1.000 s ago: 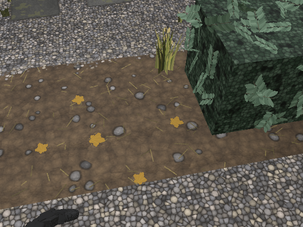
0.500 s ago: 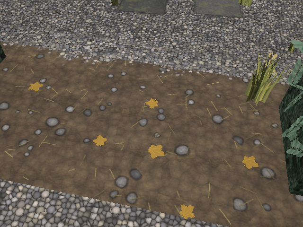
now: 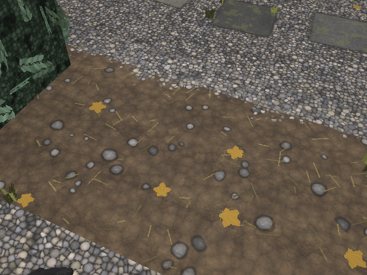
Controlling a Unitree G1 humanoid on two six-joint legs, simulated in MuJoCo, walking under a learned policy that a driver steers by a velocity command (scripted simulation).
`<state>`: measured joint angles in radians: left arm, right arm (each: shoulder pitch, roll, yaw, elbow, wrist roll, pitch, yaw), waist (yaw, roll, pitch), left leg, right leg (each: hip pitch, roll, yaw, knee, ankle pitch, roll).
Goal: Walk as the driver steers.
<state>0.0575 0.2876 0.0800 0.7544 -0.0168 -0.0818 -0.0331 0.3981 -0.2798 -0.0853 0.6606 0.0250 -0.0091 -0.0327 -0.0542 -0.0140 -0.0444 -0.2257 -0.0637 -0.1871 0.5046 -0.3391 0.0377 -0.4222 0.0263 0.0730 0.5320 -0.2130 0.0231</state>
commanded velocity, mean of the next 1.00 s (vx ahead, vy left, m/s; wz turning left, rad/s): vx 0.46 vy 0.00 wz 0.34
